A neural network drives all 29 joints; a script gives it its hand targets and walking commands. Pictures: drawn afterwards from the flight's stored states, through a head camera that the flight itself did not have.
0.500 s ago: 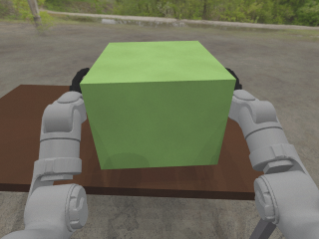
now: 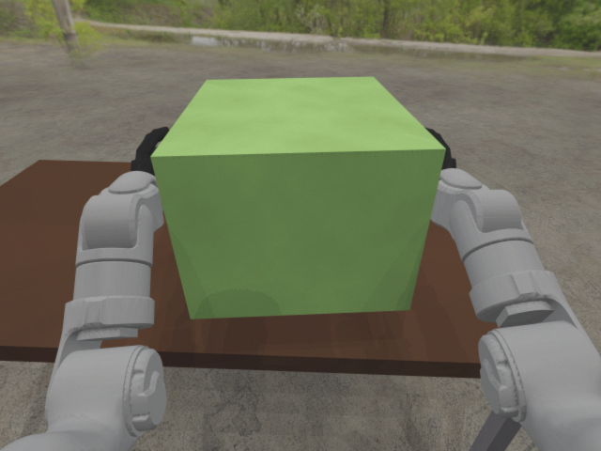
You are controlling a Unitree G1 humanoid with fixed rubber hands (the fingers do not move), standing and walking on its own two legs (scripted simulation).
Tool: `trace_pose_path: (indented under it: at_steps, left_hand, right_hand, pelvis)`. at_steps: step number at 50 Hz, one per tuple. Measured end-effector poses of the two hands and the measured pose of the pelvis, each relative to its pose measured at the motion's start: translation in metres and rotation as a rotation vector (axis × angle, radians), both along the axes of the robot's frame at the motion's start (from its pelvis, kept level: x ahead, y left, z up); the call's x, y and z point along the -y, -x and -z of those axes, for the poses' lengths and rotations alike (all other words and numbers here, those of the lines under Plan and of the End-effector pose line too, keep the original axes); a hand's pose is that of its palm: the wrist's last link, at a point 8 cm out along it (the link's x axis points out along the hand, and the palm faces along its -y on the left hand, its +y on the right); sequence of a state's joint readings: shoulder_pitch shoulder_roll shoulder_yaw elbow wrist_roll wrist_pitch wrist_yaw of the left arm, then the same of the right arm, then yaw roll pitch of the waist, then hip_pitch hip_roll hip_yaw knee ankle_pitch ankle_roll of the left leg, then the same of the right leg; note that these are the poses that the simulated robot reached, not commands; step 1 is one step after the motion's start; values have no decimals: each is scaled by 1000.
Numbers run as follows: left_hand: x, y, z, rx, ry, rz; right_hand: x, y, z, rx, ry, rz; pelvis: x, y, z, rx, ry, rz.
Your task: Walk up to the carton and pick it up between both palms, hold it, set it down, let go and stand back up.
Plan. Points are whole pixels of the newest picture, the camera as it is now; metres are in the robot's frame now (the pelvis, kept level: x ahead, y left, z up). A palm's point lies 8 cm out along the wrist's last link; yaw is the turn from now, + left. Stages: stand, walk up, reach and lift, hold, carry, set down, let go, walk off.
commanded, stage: hold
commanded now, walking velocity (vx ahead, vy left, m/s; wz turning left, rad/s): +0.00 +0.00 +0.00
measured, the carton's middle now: (295, 180) +0.44 +0.01 +0.23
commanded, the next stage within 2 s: none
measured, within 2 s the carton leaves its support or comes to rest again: neither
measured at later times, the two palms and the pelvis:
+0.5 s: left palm (148, 184) +0.37 +0.19 +0.26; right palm (438, 182) +0.38 -0.18 +0.26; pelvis +0.00 +0.00 +0.00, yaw +0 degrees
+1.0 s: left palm (131, 186) +0.36 +0.21 +0.26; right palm (425, 172) +0.38 -0.16 +0.27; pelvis +0.00 +0.00 +0.00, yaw +1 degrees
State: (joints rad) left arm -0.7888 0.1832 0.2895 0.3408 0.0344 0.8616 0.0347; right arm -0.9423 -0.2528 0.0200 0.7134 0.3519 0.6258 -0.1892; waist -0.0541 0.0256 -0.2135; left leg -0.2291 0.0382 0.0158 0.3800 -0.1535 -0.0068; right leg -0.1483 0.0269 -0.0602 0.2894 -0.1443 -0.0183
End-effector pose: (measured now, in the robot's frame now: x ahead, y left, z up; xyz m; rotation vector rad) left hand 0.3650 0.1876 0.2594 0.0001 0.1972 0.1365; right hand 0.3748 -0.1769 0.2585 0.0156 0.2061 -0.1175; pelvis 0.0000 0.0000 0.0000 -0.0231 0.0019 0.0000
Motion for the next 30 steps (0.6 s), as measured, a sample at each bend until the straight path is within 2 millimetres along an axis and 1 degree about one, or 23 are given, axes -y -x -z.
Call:
trace_pose_path:
  at_steps: [30]
  left_hand:
    - [0,-2,0,0,0,0]
  right_hand:
    - [0,-2,0,-4,2,-1]
  pelvis:
    - [0,-1,0,-4,1,-1]
